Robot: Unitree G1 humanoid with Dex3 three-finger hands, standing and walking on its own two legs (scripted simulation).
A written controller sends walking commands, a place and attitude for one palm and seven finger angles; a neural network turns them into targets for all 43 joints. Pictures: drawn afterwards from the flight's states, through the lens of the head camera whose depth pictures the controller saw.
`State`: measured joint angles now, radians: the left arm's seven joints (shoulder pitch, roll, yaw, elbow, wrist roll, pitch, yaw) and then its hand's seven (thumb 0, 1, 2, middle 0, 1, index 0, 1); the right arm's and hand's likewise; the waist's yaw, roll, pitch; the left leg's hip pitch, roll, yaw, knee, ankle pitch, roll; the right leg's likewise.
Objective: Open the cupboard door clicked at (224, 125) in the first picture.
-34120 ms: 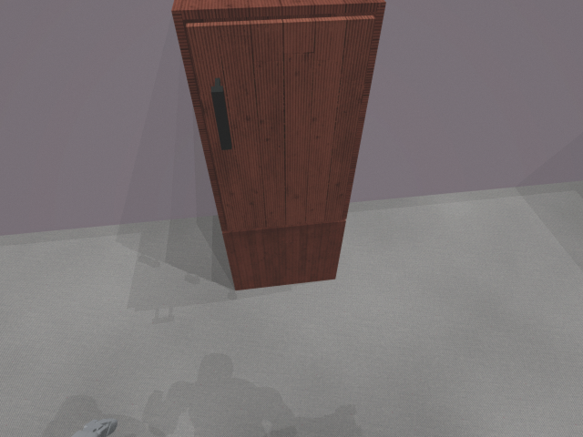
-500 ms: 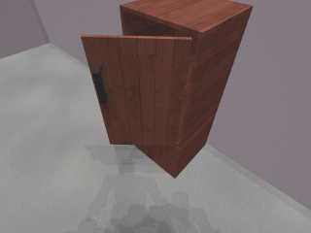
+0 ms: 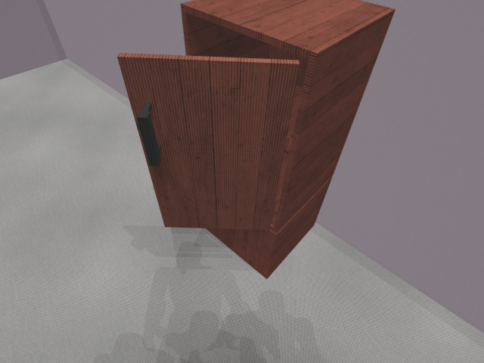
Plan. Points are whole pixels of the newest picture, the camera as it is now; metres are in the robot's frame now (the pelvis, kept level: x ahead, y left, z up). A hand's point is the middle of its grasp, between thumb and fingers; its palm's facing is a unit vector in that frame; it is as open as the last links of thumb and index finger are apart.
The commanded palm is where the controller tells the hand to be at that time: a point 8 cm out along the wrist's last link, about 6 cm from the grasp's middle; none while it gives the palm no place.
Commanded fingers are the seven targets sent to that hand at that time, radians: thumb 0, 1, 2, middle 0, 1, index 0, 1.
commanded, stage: look again from close up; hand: left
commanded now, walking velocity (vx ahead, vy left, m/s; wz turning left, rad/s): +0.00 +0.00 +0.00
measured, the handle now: (151, 134) +0.58 +0.25 +0.05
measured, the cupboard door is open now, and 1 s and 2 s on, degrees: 41 41 41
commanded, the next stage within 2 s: raise the hand with hooked fingers in 0.12 s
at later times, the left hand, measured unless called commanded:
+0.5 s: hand (136, 301) +0.21 +0.19 +0.00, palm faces +0.12 -0.99 -0.04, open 7.9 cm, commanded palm +0.13 +0.25 -0.05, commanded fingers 0.00 0.55 0.75 -0.23 -0.53 -0.23 -0.53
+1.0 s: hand (121, 303) +0.21 +0.21 -0.02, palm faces +0.03 -1.00 -0.06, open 10.8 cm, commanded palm +0.17 +0.27 -0.01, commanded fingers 0.00 -0.03 0.50 -0.27 -0.90 -0.27 -0.90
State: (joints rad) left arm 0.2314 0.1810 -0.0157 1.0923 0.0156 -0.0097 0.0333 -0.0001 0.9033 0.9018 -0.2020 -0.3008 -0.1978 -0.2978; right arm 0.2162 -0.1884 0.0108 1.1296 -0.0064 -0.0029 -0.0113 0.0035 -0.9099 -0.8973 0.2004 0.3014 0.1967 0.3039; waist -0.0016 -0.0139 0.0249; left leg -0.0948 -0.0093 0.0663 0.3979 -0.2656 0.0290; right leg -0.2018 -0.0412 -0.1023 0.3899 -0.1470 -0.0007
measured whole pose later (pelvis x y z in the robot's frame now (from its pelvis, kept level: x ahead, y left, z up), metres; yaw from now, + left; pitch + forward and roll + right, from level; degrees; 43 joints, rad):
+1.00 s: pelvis +0.00 -0.02 -0.07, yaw +2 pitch +13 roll -2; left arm 0.33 0.30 0.32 0.07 -0.36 -0.32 -0.41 0.00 0.19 0.60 -0.25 -0.76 -0.25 -0.76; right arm 0.23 -0.20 0.04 0.57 0.04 -0.23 -0.05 0.01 -0.90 -0.90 0.20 0.30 0.20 0.30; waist 0.00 0.03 -0.10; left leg -0.71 0.04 -0.01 1.05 -0.55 -0.01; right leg -0.78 -0.03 -0.16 0.98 -0.41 -0.05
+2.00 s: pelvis +0.01 +0.00 -0.03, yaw +0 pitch +6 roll -1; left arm -0.10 0.42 0.45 0.42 -0.34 -0.17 -0.49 -0.02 -0.50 0.30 -0.30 -1.20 -0.30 -1.20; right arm 0.29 -0.28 0.05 0.58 0.05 -0.20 -0.08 0.01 -0.90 -0.90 0.20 0.30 0.20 0.30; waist 0.01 0.02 -0.06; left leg -0.41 0.01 0.05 0.73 -0.42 0.02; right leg -0.50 -0.04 -0.10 0.68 -0.29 -0.01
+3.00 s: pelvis -0.01 -0.02 -0.04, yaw +0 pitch +10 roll -1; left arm -0.48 0.56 0.53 0.89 -0.27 -0.29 -0.53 -0.02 -0.50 0.30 -0.30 -1.20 -0.30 -1.20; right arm 0.34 -0.31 0.04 0.62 0.05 -0.12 -0.09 0.01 -0.91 -0.90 0.20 0.30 0.20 0.30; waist -0.05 0.00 -0.05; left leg -0.54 0.03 0.05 0.78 -0.42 0.01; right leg -0.63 -0.02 -0.10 0.73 -0.28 -0.03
